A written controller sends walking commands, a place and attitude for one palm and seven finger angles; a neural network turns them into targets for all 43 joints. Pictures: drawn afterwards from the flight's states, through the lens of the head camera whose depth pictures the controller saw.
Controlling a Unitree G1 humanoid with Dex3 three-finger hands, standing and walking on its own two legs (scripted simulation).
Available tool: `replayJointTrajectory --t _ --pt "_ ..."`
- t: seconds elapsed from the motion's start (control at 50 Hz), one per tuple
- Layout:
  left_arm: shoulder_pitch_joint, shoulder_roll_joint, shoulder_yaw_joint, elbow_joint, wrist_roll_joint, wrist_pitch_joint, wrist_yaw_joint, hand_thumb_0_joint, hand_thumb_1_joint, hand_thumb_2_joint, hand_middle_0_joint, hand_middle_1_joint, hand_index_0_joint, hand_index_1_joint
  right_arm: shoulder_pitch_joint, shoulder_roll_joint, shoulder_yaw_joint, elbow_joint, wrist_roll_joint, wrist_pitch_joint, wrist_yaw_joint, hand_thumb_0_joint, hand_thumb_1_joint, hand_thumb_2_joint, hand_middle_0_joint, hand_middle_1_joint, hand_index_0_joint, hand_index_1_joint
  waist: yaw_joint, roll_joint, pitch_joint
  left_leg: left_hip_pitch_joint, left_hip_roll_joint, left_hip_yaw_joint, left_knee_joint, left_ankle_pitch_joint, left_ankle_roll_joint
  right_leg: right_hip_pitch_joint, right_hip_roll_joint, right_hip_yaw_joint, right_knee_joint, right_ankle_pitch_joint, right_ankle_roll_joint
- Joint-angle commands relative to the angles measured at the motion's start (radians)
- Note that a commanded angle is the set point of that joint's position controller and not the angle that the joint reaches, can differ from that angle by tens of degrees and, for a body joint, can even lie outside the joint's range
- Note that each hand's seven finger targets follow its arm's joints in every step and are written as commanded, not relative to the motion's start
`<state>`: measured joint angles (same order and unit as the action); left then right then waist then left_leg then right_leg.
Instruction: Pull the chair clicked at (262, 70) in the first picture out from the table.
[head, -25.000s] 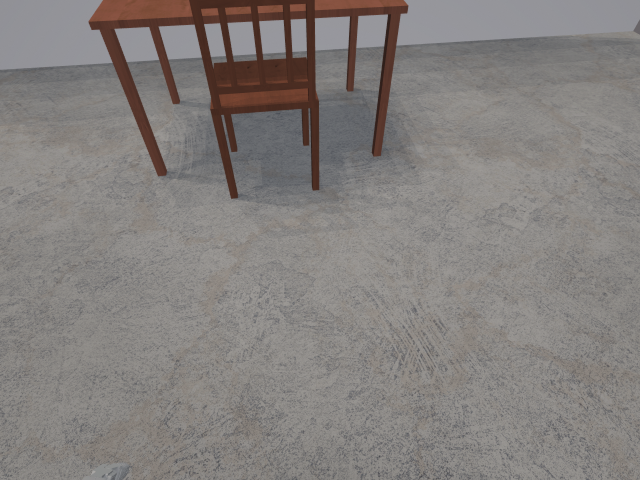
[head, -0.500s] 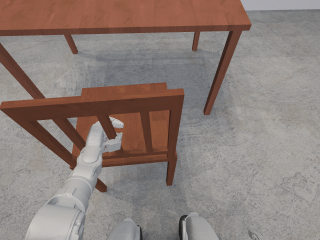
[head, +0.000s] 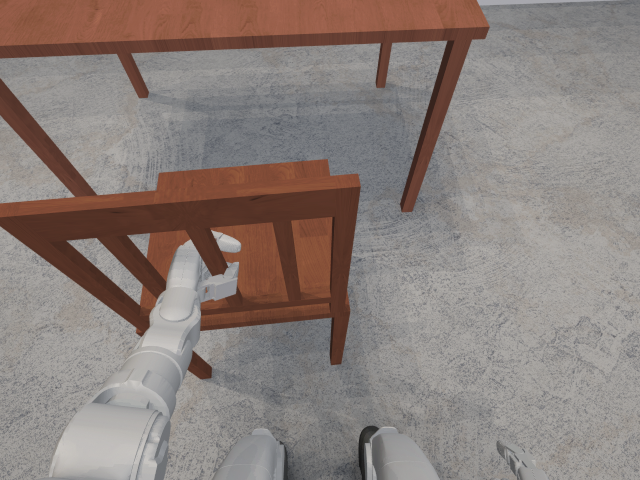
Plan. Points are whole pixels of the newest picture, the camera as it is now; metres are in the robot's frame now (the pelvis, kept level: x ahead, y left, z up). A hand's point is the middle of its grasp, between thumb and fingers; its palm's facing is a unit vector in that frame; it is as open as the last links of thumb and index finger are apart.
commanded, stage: step backward, pulling the chair out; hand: left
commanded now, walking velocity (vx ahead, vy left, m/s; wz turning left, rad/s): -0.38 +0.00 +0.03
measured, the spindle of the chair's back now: (219, 269) +0.40 +0.15 -0.07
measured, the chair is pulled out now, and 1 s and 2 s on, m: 0.33 0.54 0.63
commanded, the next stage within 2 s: stop walking, hand still on the chair in 0.76 s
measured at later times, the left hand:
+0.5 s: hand (219, 333) +0.30 +0.14 -0.05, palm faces -0.01 -0.97 -0.22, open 5.6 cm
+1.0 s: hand (203, 435) +0.18 +0.14 -0.05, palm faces -0.02 -0.98 -0.21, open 5.6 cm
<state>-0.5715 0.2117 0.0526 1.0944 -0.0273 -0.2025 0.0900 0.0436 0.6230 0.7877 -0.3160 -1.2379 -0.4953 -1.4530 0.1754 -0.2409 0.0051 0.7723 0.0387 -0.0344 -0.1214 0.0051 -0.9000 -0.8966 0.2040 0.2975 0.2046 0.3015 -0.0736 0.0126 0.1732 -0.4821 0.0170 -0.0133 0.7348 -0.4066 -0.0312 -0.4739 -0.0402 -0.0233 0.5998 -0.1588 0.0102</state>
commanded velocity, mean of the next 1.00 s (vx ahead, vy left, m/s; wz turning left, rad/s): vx -0.25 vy -0.03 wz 0.05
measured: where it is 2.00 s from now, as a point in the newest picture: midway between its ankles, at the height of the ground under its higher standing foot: outside the picture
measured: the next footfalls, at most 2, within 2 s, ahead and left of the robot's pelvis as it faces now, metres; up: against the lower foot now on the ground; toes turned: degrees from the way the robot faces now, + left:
right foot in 0.26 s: +0.02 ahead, -0.14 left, +0.00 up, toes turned -3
left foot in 0.52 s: -0.05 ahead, +0.13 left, +0.00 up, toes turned -3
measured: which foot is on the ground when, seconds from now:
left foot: down 0.00-0.38, up 0.40-0.50, down 0.52-1.00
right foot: down 0.00-0.10, up 0.12-0.24, down 0.26-0.56, up 0.58-0.72, down 0.74-1.00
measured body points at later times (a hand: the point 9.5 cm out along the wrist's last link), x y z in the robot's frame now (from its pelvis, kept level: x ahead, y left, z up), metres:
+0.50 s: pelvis -0.08 +0.01 +0.00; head +0.00 -0.01 +0.44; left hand +0.29 +0.19 -0.04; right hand +0.01 -0.27 -0.13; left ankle -0.03 +0.14 -0.71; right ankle -0.02 -0.14 -0.72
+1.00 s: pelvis -0.17 +0.01 +0.00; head -0.12 +0.00 +0.45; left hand +0.17 +0.19 -0.04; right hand -0.10 -0.27 -0.12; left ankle -0.09 +0.13 -0.72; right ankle -0.13 -0.14 -0.72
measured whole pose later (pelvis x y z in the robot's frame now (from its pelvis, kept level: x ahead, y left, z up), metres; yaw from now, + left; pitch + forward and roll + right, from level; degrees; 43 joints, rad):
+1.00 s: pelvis -0.17 +0.01 +0.00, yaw -3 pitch -2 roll -1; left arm -0.39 0.21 0.05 0.95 -0.04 -0.12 0.08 0.06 0.64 0.77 -0.30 -1.25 -0.49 -1.45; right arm 0.23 -0.26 0.02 0.75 0.04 -0.03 -0.13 0.01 -0.90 -0.90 0.20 0.30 0.20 0.30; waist -0.06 0.02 0.15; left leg -0.37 0.02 -0.03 0.60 -0.18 -0.01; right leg -0.34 -0.04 0.00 0.62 -0.30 0.04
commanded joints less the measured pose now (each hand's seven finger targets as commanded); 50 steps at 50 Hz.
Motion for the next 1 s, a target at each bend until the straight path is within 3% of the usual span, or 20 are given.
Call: replayJointTrajectory --t 0.0,0.04,0.06,0.1,0.14,0.2,0.26,0.3,0.38,0.46,0.52,0.56,0.64,0.7,0.74,0.78,0.82,0.9,0.94,0.98 --pt "-0.297 0.209 0.025 -0.189 0.023 -0.034 0.007 0.0 0.9 0.9 -0.5 -1.45 -0.5 -1.45 0.089 -0.139 -0.02 -0.059 -0.002 -0.031 -0.018 0.0 -0.9 -0.9 0.2 0.3 0.2 0.3 0.027 -0.196 -0.497 0.208 0.013 -0.045 -0.065 -0.024 0.005 0.237 -0.256 0.151 -0.213 0.166 -0.093" --pt "-0.302 0.174 0.001 -0.209 0.019 -0.031 0.006 0.0 0.9 0.9 -0.5 -1.45 -0.5 -1.45 0.08 -0.16 -0.025 -0.071 -0.003 -0.031 -0.027 0.0 -0.9 -0.9 0.2 0.3 0.2 0.3 0.024 -0.098 -0.475 0.224 0.099 -0.102 -0.289 0.225 0.046 0.22 -0.127 0.067 -0.116 0.073 -0.01" --pt "-0.318 0.15 -0.014 -0.23 0.014 -0.042 0.004 0.0 0.9 0.9 -0.5 -1.45 -0.5 -1.45 0.047 -0.174 -0.036 -0.097 -0.003 -0.026 -0.026 0.0 -0.9 -0.9 0.2 0.3 0.2 0.3 0.036 0.047 -0.446 0.166 0.198 -0.174 -0.338 0.28 0.091 0.216 -0.058 0.036 0.002 -0.026 0.008" --pt "-0.366 0.099 -0.054 -0.264 0.006 -0.044 -0.003 0.0 0.9 0.9 -0.5 -1.45 -0.5 -1.45 0.028 -0.156 -0.032 -0.132 -0.005 -0.017 -0.01 0.0 -0.9 -0.9 0.2 0.3 0.2 0.3 0.052 0.249 -0.409 0.056 0.331 -0.282 -0.468 0.082 0.163 0.217 0.002 0.015 0.234 -0.266 -0.007" --pt "-0.409 0.109 -0.042 -0.267 0.008 -0.056 -0.003 0.0 0.9 0.9 -0.5 -1.45 -0.5 -1.45 0.056 -0.142 -0.033 -0.104 -0.014 -0.026 -0.014 0.0 -0.9 -0.9 0.2 0.3 0.2 0.3 0.042 0.182 -0.414 0.176 0.339 -0.259 -0.343 0.425 0.194 0.173 -0.01 0.043 0.22 -0.266 -0.016" --pt "-0.383 0.119 -0.03 -0.215 0.029 -0.073 -0.005 0.0 0.9 0.9 -0.5 -1.45 -0.5 -1.45 0.114 -0.161 -0.053 -0.061 -0.018 -0.051 0.0 0.0 -0.9 -0.9 0.2 0.3 0.2 0.3 0.029 0.123 -0.49 0.368 0.29 -0.193 -0.171 0.781 0.142 0.218 -0.014 0.046 -0.042 -0.019 -0.014" --pt "-0.396 0.145 -0.03 -0.222 0.047 -0.086 -0.011 0.0 0.9 0.9 -0.5 -1.45 -0.5 -1.45 0.075 -0.149 -0.049 -0.061 -0.02 -0.053 0.002 0.0 -0.9 -0.9 0.2 0.3 0.2 0.3 0.026 0.172 -0.462 0.251 0.235 -0.128 -0.199 0.59 0.083 0.262 -0.055 0.055 -0.038 0.157 -0.025" --pt "-0.347 0.221 0.025 -0.206 0.034 -0.085 -0.002 0.0 0.9 0.9 -0.5 -1.45 -0.5 -1.45 0.089 -0.157 -0.062 -0.052 -0.011 -0.05 -0.01 0.0 -0.9 -0.9 0.2 0.3 0.2 0.3 0.023 0.042 -0.549 0.274 0.203 -0.094 -0.149 0.591 0.063 0.318 -0.074 0.097 -0.059 0.315 -0.02" --pt "-0.298 0.271 0.036 -0.184 0.021 -0.068 0.0 0.0 0.9 0.9 -0.5 -1.45 -0.5 -1.45 0.035 -0.135 -0.047 -0.073 0.003 -0.048 -0.02 0.0 -0.9 -0.9 0.2 0.3 0.2 0.3 0.035 -0.101 -0.506 0.17 0.024 -0.032 0.096 -0.011 -0.006 0.245 -0.309 0.284 -0.224 0.275 -0.134" --pt "-0.269 0.229 0.048 -0.185 0.022 -0.034 0.001 0.0 0.9 0.9 -0.5 -1.45 -0.5 -1.45 0.054 -0.136 -0.018 -0.06 -0.008 -0.05 -0.024 0.0 -0.9 -0.9 0.2 0.3 0.2 0.3 0.038 -0.221 -0.47 0.161 0.023 -0.071 -0.06 0.003 0.002 0.305 -0.255 0.153 -0.156 0.339 -0.102" --pt "-0.304 0.174 0.008 -0.233 0.01 -0.035 -0.001 0.0 0.9 0.9 -0.5 -1.45 -0.5 -1.45 0.04 -0.183 -0.04 -0.092 -0.01 -0.04 -0.024 0.0 -0.9 -0.9 0.2 0.3 0.2 0.3 0.049 0.085 -0.464 0.234 0.23 -0.215 -0.335 0.54 0.103 0.246 -0.046 0.036 0.061 0.1 0.006" --pt "-0.393 0.107 -0.036 -0.287 0.01 -0.045 -0.014 0.0 0.9 0.9 -0.5 -1.45 -0.5 -1.45 0.017 -0.143 -0.03 -0.114 -0.027 -0.034 -0.002 0.0 -0.9 -0.9 0.2 0.3 0.2 0.3 0.045 0.254 -0.471 0.223 0.332 -0.321 -0.394 0.463 0.171 0.168 -0.003 0.033 0.242 -0.308 -0.006" --pt "-0.359 0.121 -0.021 -0.226 0.012 -0.051 -0.009 0.0 0.9 0.9 -0.5 -1.45 -0.5 -1.45 0.111 -0.162 -0.05 -0.07 -0.02 -0.05 0.009 0.0 -0.9 -0.9 0.2 0.3 0.2 0.3 0.036 0.184 -0.504 0.459 0.315 -0.246 -0.219 0.831 0.178 0.146 0.011 0.039 0.041 -0.243 -0.007" --pt "-0.328 0.147 -0.016 -0.182 0.013 -0.051 -0.026 0.0 0.9 0.9 -0.5 -1.45 -0.5 -1.45 0.103 -0.168 -0.044 -0.067 -0.012 -0.057 0.011 0.0 -0.9 -0.9 0.2 0.3 0.2 0.3 0.046 0.198 -0.459 0.34 0.259 -0.2 -0.18 0.631 0.126 0.272 -0.007 0.05 -0.154 -0.032 -0.014" --pt "-0.314 0.195 0.006 -0.163 0.018 -0.049 -0.027 0.0 0.9 0.9 -0.5 -1.45 -0.5 -1.45 0.068 -0.151 -0.034 -0.08 -0.002 -0.062 0.005 0.0 -0.9 -0.9 0.2 0.3 0.2 0.3 0.046 0.102 -0.427 0.249 0.182 -0.123 -0.165 0.427 0.068 0.285 -0.077 0.086 -0.168 0.13 -0.026" --pt "-0.302 0.287 0.048 -0.157 0.004 -0.027 -0.017 0.0 0.9 0.9 -0.5 -1.45 -0.5 -1.45 0.083 -0.155 -0.047 -0.082 0.021 -0.058 -0.011 0.0 -0.9 -0.9 0.2 0.3 0.2 0.3 0.038 -0.156 -0.476 0.219 0.079 -0.037 -0.036 0.17 0.014 0.256 -0.208 0.222 -0.209 0.068 -0.089" --pt "-0.287 0.272 0.042 -0.152 0.001 -0.02 -0.012 0.0 0.9 0.9 -0.5 -1.45 -0.5 -1.45 0.04 -0.142 -0.027 -0.085 0.011 -0.052 -0.015 0.0 -0.9 -0.9 0.2 0.3 0.2 0.3 0.048 -0.123 -0.439 0.204 0.029 -0.039 0.057 0.02 -0.002 0.178 -0.282 0.24 -0.235 0.011 -0.128" --pt "-0.155 0.227 0.057 -0.381 0.003 0.009 0.001 0.0 0.9 0.9 -0.5 -1.45 -0.5 -1.45 0.019 -0.139 -0.013 -0.138 -0.01 -0.049 -0.021 0.0 -0.9 -0.9 0.2 0.3 0.2 0.3 0.045 -0.087 -0.432 0.266 0.075 -0.102 -0.255 0.2 0.044 0.273 -0.145 0.106 -0.13 -0.039 -0.05" --pt "-0.129 0.161 0.011 -0.435 -0.004 0.008 -0.005 0.0 0.9 0.9 -0.5 -1.45 -0.5 -1.45 -0.011 -0.13 -0.012 -0.171 -0.007 -0.042 -0.014 0.0 -0.9 -0.9 0.2 0.3 0.2 0.3 0.056 0.103 -0.395 0.204 0.161 -0.218 -0.405 -0.058 0.098 0.266 -0.024 0.044 -0.053 -0.358 -0.004" --pt "-0.123 0.142 -0.003 -0.494 -0.005 0.016 -0.004 0.0 0.9 0.9 -0.5 -1.45 -0.5 -1.45 -0.015 -0.118 -0.003 -0.18 -0.006 -0.04 -0.015 0.0 -0.9 -0.9 0.2 0.3 0.2 0.3 0.057 0.254 -0.351 0.127 0.192 -0.284 -0.518 -0.239 0.147 0.312 0.026 0.016 0.034 -0.308 -0.004"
